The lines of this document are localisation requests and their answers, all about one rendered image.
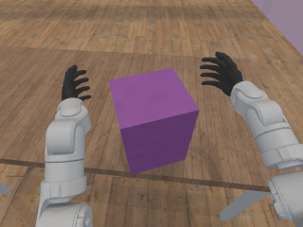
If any left robot upper arm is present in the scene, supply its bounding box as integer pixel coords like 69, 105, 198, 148
37, 202, 93, 227

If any carton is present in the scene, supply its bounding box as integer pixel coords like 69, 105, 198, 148
109, 68, 200, 175

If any right robot upper arm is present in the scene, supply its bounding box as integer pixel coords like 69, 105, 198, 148
267, 169, 303, 227

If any robot right hand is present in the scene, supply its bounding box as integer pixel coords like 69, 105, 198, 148
200, 51, 243, 96

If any robot left hand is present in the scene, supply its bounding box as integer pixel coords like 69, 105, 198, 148
62, 64, 91, 101

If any table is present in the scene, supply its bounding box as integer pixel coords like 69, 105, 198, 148
0, 45, 296, 221

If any robot right forearm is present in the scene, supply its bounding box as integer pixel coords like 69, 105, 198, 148
230, 80, 303, 171

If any robot left forearm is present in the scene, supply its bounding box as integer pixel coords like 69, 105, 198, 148
35, 97, 92, 227

